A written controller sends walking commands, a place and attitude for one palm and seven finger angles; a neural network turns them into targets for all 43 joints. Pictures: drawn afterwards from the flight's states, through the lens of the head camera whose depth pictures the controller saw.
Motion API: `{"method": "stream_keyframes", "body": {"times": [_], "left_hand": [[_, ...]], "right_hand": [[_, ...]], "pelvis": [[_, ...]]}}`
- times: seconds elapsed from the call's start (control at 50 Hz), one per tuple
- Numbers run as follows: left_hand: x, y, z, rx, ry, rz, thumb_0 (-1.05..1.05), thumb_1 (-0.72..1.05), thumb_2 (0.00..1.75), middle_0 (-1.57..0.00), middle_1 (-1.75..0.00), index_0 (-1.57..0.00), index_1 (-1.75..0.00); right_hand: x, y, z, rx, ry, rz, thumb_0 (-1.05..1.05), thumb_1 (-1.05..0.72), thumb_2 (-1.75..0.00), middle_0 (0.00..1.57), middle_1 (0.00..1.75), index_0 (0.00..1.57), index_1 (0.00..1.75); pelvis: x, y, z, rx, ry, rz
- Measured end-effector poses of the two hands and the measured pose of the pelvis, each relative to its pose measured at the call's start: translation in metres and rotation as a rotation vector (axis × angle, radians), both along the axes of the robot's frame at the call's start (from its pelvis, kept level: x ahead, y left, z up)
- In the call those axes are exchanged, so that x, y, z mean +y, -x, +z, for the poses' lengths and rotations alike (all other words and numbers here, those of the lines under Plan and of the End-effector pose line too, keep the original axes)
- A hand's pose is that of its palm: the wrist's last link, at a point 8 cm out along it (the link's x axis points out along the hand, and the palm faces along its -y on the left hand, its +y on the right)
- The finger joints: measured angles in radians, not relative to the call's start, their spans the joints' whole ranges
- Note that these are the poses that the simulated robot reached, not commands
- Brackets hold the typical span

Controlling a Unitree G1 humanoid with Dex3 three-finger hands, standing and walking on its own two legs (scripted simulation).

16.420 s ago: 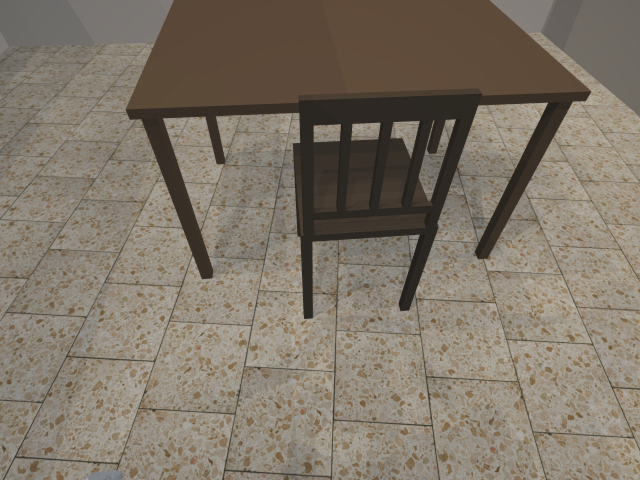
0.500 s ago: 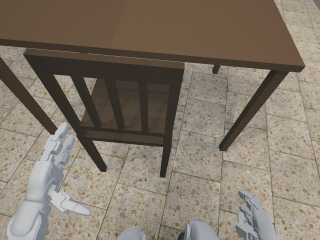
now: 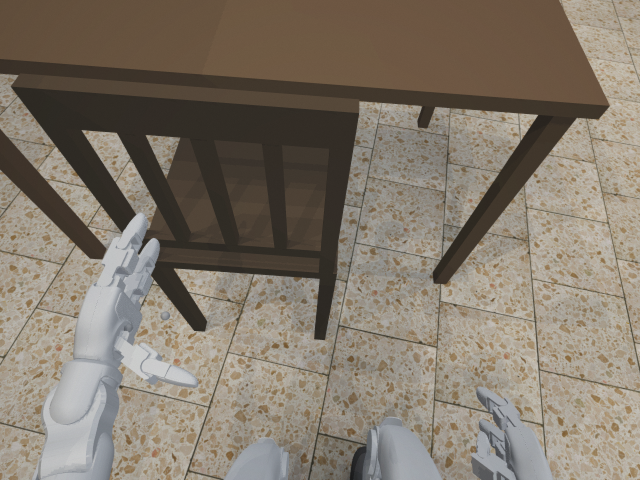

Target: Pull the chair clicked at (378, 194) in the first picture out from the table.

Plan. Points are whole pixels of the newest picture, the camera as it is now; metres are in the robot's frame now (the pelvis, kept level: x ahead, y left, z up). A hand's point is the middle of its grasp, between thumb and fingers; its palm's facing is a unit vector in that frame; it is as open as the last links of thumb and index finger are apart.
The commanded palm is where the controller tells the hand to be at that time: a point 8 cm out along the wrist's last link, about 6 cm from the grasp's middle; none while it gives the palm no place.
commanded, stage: aim the fingers beside a spindle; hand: left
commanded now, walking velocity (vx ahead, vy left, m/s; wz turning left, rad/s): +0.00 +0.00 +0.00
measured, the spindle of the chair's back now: (219, 196) +0.50 +0.17 -0.02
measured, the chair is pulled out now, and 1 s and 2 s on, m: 0.00 0.00 0.00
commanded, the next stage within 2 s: push the fingers through the gap in 1.34 s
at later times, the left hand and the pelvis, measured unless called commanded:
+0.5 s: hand (196, 291) +0.33 +0.17 +0.01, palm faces -0.04 -1.00 -0.03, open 16.9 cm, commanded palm +0.32 +0.22 +0.01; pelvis +0.00 +0.00 -0.01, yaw +0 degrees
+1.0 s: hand (211, 277) +0.36 +0.16 -0.01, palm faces -0.04 -1.00 -0.04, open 16.9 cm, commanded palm +0.34 +0.21 +0.00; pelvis -0.01 +0.00 -0.02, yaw -1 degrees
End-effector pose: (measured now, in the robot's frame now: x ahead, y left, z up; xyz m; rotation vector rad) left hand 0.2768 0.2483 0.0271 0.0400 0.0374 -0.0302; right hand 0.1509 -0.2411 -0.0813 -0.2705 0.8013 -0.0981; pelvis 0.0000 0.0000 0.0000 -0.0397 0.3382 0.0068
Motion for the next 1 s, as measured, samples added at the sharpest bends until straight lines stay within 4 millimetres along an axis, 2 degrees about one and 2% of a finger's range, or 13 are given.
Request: {"method": "stream_keyframes", "body": {"times": [0.3, 0.46, 0.84, 1.0], "left_hand": [[-0.018, -0.026, -0.011, -0.003, 0.009, -0.015, -0.02, -0.50, 0.30, -0.06, -0.08, -0.06, -0.08], [-0.021, -0.036, -0.016, -0.010, 0.007, -0.006, -0.02, -0.50, 0.30, -0.06, -0.08, -0.06, -0.08], [-0.035, -0.065, -0.033, -0.012, 0.003, -0.010, -0.02, -0.50, 0.30, -0.06, -0.08, -0.06, -0.08], [-0.034, -0.065, -0.032, -0.006, 0.001, -0.006, -0.02, -0.50, 0.30, -0.06, -0.08, -0.06, -0.08]], "right_hand": [[-0.006, 0.005, -0.012, 0.047, 0.000, -0.016, 0.01, -0.90, -0.89, 0.20, 0.30, 0.20, 0.30], [-0.008, 0.009, -0.019, 0.076, -0.002, -0.026, 0.01, -0.91, -0.89, 0.20, 0.30, 0.20, 0.30], [-0.013, 0.030, -0.039, 0.156, -0.001, -0.046, 0.01, -0.91, -0.89, 0.20, 0.30, 0.20, 0.30], [-0.014, 0.040, -0.039, 0.185, -0.011, -0.066, 0.01, -0.91, -0.89, 0.20, 0.30, 0.20, 0.30]], "pelvis": [[-0.001, 0.000, -0.006, 0.030, -0.006, -0.005], [-0.003, 0.001, -0.010, 0.043, -0.009, -0.007], [-0.004, 0.009, -0.022, 0.074, -0.014, -0.010], [-0.004, 0.008, -0.019, 0.076, -0.016, -0.015]]}}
